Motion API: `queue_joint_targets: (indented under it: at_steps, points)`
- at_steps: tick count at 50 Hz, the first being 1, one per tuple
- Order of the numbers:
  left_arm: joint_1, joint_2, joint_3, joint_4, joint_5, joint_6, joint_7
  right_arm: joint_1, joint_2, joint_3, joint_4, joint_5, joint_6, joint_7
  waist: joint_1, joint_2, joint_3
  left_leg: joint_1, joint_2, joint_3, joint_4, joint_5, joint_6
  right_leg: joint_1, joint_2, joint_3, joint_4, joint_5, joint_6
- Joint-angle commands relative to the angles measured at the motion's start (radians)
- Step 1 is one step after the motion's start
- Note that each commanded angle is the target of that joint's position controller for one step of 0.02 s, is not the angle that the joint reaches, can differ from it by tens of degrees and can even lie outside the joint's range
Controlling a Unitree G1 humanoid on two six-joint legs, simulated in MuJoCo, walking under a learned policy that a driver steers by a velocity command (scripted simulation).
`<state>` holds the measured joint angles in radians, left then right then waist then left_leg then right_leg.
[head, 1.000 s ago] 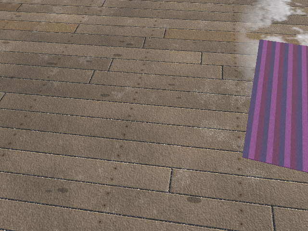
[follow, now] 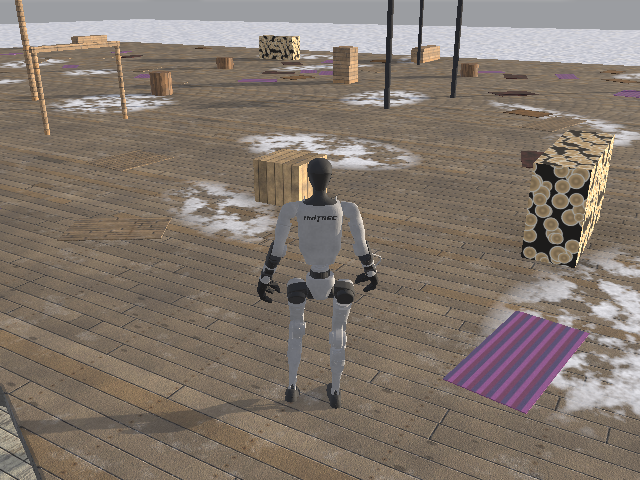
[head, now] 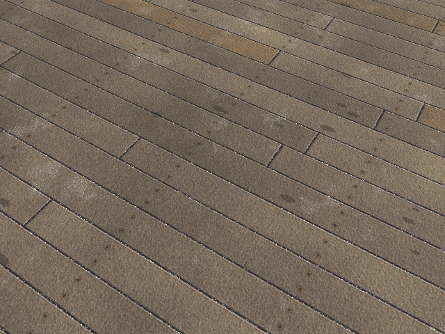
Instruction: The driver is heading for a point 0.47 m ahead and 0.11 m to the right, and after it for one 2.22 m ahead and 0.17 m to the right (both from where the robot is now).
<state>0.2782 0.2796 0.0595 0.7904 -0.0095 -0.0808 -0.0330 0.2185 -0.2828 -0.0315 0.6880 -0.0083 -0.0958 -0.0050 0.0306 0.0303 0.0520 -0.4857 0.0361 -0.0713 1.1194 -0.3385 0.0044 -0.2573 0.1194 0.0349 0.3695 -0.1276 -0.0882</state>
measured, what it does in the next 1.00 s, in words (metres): walks ahead: left foot, then right foot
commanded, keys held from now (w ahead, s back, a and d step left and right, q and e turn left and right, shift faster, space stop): w+e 0.50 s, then e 0.06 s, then q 0.44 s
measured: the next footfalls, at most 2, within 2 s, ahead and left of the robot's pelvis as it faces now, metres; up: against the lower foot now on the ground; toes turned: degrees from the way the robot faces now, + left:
left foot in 0.28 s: +0.34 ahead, +0.14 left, +0.00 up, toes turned -14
right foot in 0.74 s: +0.50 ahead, -0.18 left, +0.00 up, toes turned -22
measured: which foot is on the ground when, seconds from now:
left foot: up 0.00-0.26, down 0.28-0.74, up 0.76-1.00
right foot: down 0.00-0.28, up 0.30-0.72, down 0.74-1.00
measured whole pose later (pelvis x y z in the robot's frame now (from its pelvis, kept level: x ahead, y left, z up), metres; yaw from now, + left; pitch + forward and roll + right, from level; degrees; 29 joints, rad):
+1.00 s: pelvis +0.42 -0.03 +0.00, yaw -14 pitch +1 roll -1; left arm 0.09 0.25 0.05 0.75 0.02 -0.01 0.01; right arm 0.22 -0.31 -0.06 0.78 0.01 0.05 -0.04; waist -0.01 0.03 0.06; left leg -0.50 0.08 0.00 0.97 -0.42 -0.08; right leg -0.32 -0.02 -0.13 0.43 -0.12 -0.04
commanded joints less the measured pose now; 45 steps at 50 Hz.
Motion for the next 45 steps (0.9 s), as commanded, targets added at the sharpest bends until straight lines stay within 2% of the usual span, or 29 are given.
queue_joint_targets:
  at_steps: [1, 4, 6, 8, 11, 13, 14, 15, 16, 17, 18, 19, 20, 21, 23, 26, 28, 30, 32, 34, 36, 37, 38, 39, 40, 41, 42, 43, 45]
  points:
    - [-0.037, 0.135, 0.030, -0.077, -0.010, -0.013, 0.021, 0.016, -0.082, -0.021, -0.083, -0.013, -0.010, -0.003, -0.044, -0.088, -0.054, -0.110, 0.049, -0.007, -0.154, 0.018, -0.041, 0.066, -0.272, 0.322, -0.190, 0.143, -0.216]
    - [-0.004, 0.173, 0.043, -0.070, -0.017, -0.002, 0.037, -0.113, -0.050, -0.003, -0.116, -0.010, -0.013, 0.001, 0.000, -0.087, -0.026, -0.033, 0.018, 0.016, -0.387, 0.243, -0.065, -0.032, -0.216, 0.246, -0.191, 0.104, -0.167]
    - [0.040, 0.180, 0.045, -0.060, -0.020, 0.009, 0.042, -0.179, -0.053, -0.004, -0.129, -0.001, -0.020, 0.006, 0.031, -0.093, -0.032, 0.038, -0.021, 0.020, -0.498, 0.377, -0.077, -0.052, -0.201, 0.242, -0.168, 0.082, -0.139]
    - [0.078, 0.177, 0.045, -0.051, -0.027, 0.019, 0.045, -0.214, -0.071, -0.011, -0.141, 0.011, -0.024, 0.011, 0.042, -0.101, -0.041, 0.072, -0.037, 0.001, -0.561, 0.400, -0.076, -0.018, -0.216, 0.282, -0.127, 0.029, -0.121]
    - [0.083, 0.173, 0.047, -0.054, -0.025, 0.031, 0.048, -0.195, -0.111, -0.033, -0.144, 0.020, -0.031, 0.013, 0.009, -0.126, -0.053, 0.132, -0.035, -0.023, -0.626, 0.313, -0.044, 0.057, -0.246, 0.367, -0.031, -0.023, -0.085]
    - [0.070, 0.132, 0.035, -0.066, -0.016, 0.034, 0.045, -0.056, -0.146, -0.058, -0.114, 0.014, -0.037, 0.005, -0.071, -0.126, -0.114, 0.340, -0.007, -0.017, -0.681, 0.260, 0.011, 0.023, -0.192, 0.343, 0.127, 0.014, -0.037]
    - [0.072, 0.063, 0.011, -0.087, 0.002, 0.030, 0.040, 0.089, -0.202, -0.075, -0.103, -0.002, -0.037, -0.003, -0.131, -0.021, -0.245, 0.565, 0.161, -0.171, -0.676, 0.177, 0.079, -0.078, -0.131, 0.263, 0.403, -0.107, -0.001]
    - [0.192, 0.008, -0.007, -0.120, -0.023, 0.019, 0.041, 0.157, -0.274, -0.091, -0.076, -0.016, -0.020, 0.001, -0.079, 0.279, -0.347, 0.812, 0.370, -0.610, -0.775, -0.051, 0.224, -0.390, -0.008, 0.124, 0.710, -0.465, 0.053]
    - [0.201, 0.103, 0.008, -0.105, -0.040, 0.020, 0.044, 0.153, -0.204, -0.081, -0.073, 0.000, -0.015, 0.010, -0.086, 0.246, -0.297, 0.776, 0.396, -0.749, -0.822, -0.250, 0.240, -0.524, -0.092, 0.133, 0.870, -0.444, 0.066]
    - [0.114, 0.153, 0.023, -0.109, -0.037, 0.027, 0.045, 0.113, -0.137, -0.063, -0.079, 0.005, -0.014, 0.008, -0.106, 0.136, -0.181, 0.679, 0.348, -0.592, -0.833, -0.214, 0.204, -0.549, -0.127, 0.131, 0.918, -0.342, 0.074]
    - [0.055, 0.153, 0.026, -0.117, -0.023, 0.032, 0.045, 0.069, -0.113, -0.054, -0.078, 0.000, -0.011, 0.009, -0.096, 0.066, -0.114, 0.572, 0.299, -0.437, -0.839, -0.054, 0.179, -0.520, -0.157, 0.106, 0.907, -0.267, 0.082]
    - [0.023, 0.144, 0.029, -0.129, -0.014, 0.033, 0.043, 0.037, -0.096, -0.049, -0.069, -0.006, -0.009, 0.010, -0.079, 0.056, -0.074, 0.495, 0.258, -0.341, -0.858, 0.066, 0.170, -0.498, -0.180, 0.105, 0.866, -0.217, 0.086]
    - [0.012, 0.127, 0.031, -0.133, -0.014, 0.038, 0.037, 0.021, -0.077, -0.043, -0.063, -0.011, -0.011, 0.009, -0.062, 0.060, -0.048, 0.441, 0.219, -0.249, -0.886, 0.150, 0.153, -0.462, -0.202, 0.101, 0.835, -0.185, 0.084]
    - [0.017, 0.109, 0.028, -0.141, -0.021, 0.045, 0.032, 0.014, -0.083, -0.046, -0.054, -0.010, -0.016, 0.009, -0.049, 0.101, -0.045, 0.406, 0.215, -0.202, -0.907, 0.194, 0.161, -0.437, -0.212, 0.086, 0.816, -0.167, 0.090]
    - [-0.008, 0.081, 0.022, -0.154, -0.018, 0.056, 0.026, 0.020, -0.088, -0.052, -0.033, 0.002, -0.024, 0.009, -0.047, 0.085, -0.031, 0.388, 0.211, -0.122, -0.939, 0.275, 0.177, -0.445, -0.221, 0.072, 0.768, -0.138, 0.102]
    - [-0.075, 0.063, 0.014, -0.183, -0.009, 0.059, 0.019, 0.022, -0.127, -0.066, -0.006, 0.001, -0.022, 0.004, -0.049, 0.041, -0.010, 0.404, 0.222, -0.023, -0.952, 0.443, 0.188, -0.478, -0.225, 0.064, 0.627, -0.046, 0.116]
    - [-0.115, 0.051, 0.007, -0.193, -0.003, 0.053, 0.008, 0.000, -0.148, -0.070, 0.004, 0.002, -0.010, -0.004, -0.053, 0.037, -0.008, 0.389, 0.192, 0.084, -0.927, 0.606, 0.169, -0.416, -0.211, 0.019, 0.487, 0.056, 0.118]
    - [-0.183, 0.022, -0.006, -0.211, 0.005, 0.039, -0.004, 0.042, -0.159, -0.068, 0.034, 0.011, 0.001, -0.009, -0.080, 0.024, -0.021, 0.356, 0.171, 0.129, -0.905, 0.694, 0.160, -0.305, -0.176, -0.019, 0.347, 0.138, 0.105]
    - [-0.219, 0.022, -0.008, -0.222, 0.004, 0.031, -0.014, 0.084, -0.171, -0.066, 0.067, 0.026, 0.007, -0.003, -0.084, 0.032, -0.041, 0.389, 0.182, 0.114, -0.879, 0.722, 0.158, -0.237, -0.151, -0.026, 0.260, 0.155, 0.081]
    - [-0.217, 0.060, 0.004, -0.222, 0.013, 0.024, -0.015, 0.082, -0.195, -0.071, 0.085, 0.044, 0.014, 0.002, -0.057, 0.052, -0.055, 0.444, 0.195, 0.077, -0.811, 0.766, 0.145, -0.192, -0.130, -0.029, 0.182, 0.109, 0.047]
    - [-0.088, 0.120, 0.030, -0.176, 0.030, 0.017, 0.000, 0.066, -0.191, -0.066, 0.096, 0.051, 0.018, 0.002, 0.028, 0.040, -0.133, 0.436, 0.147, 0.080, -0.639, 0.829, 0.098, 0.031, -0.098, -0.052, 0.051, 0.239, 0.002]
    - [-0.012, 0.192, 0.048, -0.159, 0.044, 0.018, 0.016, 0.093, -0.153, -0.050, 0.088, 0.031, 0.012, 0.003, 0.049, -0.012, -0.219, 0.327, 0.084, 0.108, -0.481, 0.645, 0.046, 0.242, -0.199, 0.017, 0.085, 0.629, -0.035]
    - [0.034, 0.234, 0.043, -0.167, 0.084, 0.032, 0.034, 0.201, -0.054, -0.011, 0.078, 0.000, 0.006, 0.015, 0.020, -0.224, -0.386, -0.004, -0.019, 0.108, -0.124, -0.077, -0.036, 0.623, -0.516, 0.318, 0.197, 1.081, -0.215]
    - [0.040, 0.167, 0.027, -0.169, 0.058, 0.046, 0.034, 0.270, -0.080, -0.011, 0.123, 0.022, 0.018, 0.018, 0.036, -0.233, -0.557, -0.008, -0.037, -0.048, 0.038, -0.416, -0.057, 0.617, -0.594, 0.405, 0.178, 1.027, -0.295]
    - [-0.006, 0.149, 0.023, -0.172, 0.034, 0.056, 0.029, 0.185, -0.173, -0.040, 0.108, 0.049, 0.034, 0.015, 0.052, -0.161, -0.452, -0.062, -0.007, -0.058, 0.094, -0.399, -0.062, 0.510, -0.519, 0.304, 0.133, 0.870, -0.255]
    - [-0.071, 0.131, 0.017, -0.164, 0.018, 0.058, 0.029, 0.120, -0.159, -0.041, 0.086, 0.051, 0.049, 0.004, 0.024, -0.131, -0.335, -0.126, 0.019, -0.022, 0.076, -0.352, -0.067, 0.415, -0.471, 0.240, 0.092, 0.698, -0.209]
    - [-0.125, 0.100, 0.008, -0.154, 0.012, 0.056, 0.029, 0.109, -0.139, -0.041, 0.091, 0.037, 0.071, -0.011, -0.005, -0.101, -0.245, -0.116, 0.042, -0.010, 0.027, -0.301, -0.082, 0.283, -0.438, 0.189, 0.038, 0.544, -0.180]
    - [-0.178, 0.092, 0.007, -0.149, 0.019, 0.055, 0.028, 0.130, -0.129, -0.044, 0.096, 0.028, 0.099, -0.024, -0.044, -0.125, -0.197, -0.035, 0.056, -0.001, -0.010, -0.243, -0.099, 0.143, -0.414, 0.142, -0.020, 0.411, -0.163]
    - [-0.240, 0.115, 0.020, -0.142, 0.035, 0.056, 0.031, 0.174, -0.100, -0.045, 0.098, 0.022, 0.136, -0.040, -0.081, -0.172, -0.153, 0.071, 0.037, 0.049, -0.024, -0.162, -0.117, -0.026, -0.401, 0.075, -0.098, 0.266, -0.168]
Over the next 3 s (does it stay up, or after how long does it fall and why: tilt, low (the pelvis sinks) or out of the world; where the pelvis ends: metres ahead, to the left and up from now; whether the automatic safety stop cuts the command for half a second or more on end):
stays up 0.47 -0.05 -0.01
